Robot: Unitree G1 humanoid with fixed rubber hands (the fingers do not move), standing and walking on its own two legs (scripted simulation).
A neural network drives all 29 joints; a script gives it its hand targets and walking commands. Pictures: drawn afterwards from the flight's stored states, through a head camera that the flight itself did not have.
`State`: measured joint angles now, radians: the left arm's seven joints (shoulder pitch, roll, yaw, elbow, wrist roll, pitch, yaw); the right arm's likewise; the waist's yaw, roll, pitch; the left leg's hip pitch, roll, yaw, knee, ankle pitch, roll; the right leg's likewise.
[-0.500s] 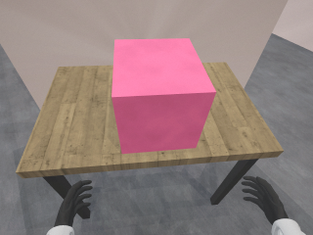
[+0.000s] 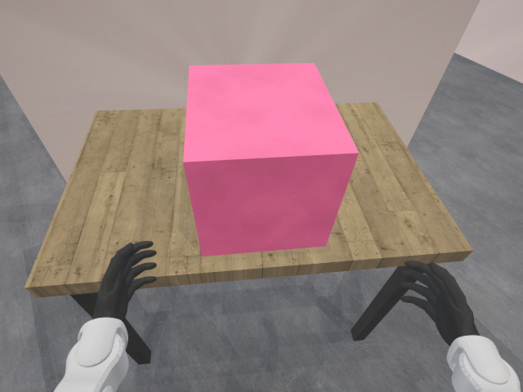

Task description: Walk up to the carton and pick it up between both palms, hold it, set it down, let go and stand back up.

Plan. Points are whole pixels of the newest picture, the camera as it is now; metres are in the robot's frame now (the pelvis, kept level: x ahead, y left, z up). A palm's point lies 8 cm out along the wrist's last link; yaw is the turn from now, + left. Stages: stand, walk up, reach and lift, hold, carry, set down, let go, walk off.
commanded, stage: reach and lift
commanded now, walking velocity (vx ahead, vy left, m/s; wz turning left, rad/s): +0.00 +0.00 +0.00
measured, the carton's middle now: (259, 158) +0.55 +0.01 +0.04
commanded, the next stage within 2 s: none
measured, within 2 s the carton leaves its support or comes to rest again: neither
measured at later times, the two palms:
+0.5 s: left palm (110, 226) +0.33 +0.23 +0.11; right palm (445, 238) +0.30 -0.24 +0.11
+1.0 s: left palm (123, 168) +0.40 +0.22 +0.15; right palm (436, 181) +0.38 -0.24 +0.14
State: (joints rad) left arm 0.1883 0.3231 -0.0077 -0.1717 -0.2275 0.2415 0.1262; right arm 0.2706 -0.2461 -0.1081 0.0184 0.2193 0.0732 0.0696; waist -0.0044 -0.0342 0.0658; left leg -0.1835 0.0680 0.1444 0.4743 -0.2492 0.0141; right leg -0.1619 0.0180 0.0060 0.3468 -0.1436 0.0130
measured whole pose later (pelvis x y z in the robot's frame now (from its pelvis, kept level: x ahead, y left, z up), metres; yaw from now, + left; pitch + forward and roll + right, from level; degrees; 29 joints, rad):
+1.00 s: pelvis +0.01 +0.00 +0.00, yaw +0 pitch -1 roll -2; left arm -0.63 0.32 0.15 0.27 -0.23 0.62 0.07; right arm -0.49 -0.41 -0.11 0.34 0.35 0.36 0.04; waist 0.00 -0.01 0.07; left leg -0.18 0.07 0.14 0.46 -0.25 0.01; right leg -0.17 0.02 0.01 0.34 -0.15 0.01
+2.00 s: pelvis +0.02 +0.00 +0.00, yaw +0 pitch +7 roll -2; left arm -1.04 0.34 0.04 0.98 -0.23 0.30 0.08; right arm -0.98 -0.40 -0.05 0.96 0.35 0.19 0.04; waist 0.00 -0.01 -0.01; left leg -0.33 0.07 0.14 0.46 -0.25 0.01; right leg -0.32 0.02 0.01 0.35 -0.15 0.01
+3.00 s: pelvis +0.03 -0.02 -0.01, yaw +0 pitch +18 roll +0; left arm -0.97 0.31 0.02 1.26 -0.22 -0.19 0.03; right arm -0.98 -0.18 0.04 1.11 0.32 -0.11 -0.08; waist 0.00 -0.01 -0.13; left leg -0.53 0.07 0.14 0.46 -0.22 0.00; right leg -0.56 0.02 0.01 0.43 -0.18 -0.01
